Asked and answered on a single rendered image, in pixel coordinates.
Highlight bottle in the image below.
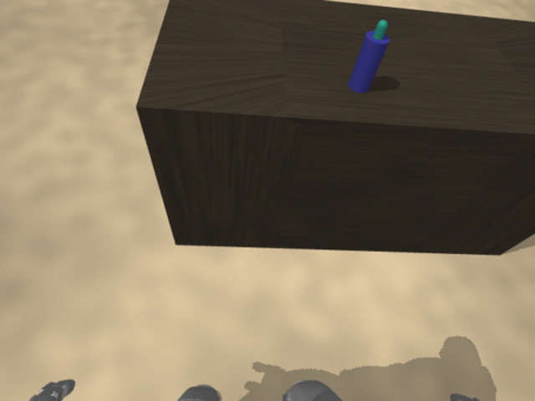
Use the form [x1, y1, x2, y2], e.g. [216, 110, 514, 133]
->
[349, 20, 390, 93]

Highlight left robot hand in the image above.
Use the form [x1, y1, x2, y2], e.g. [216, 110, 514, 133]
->
[29, 379, 75, 401]

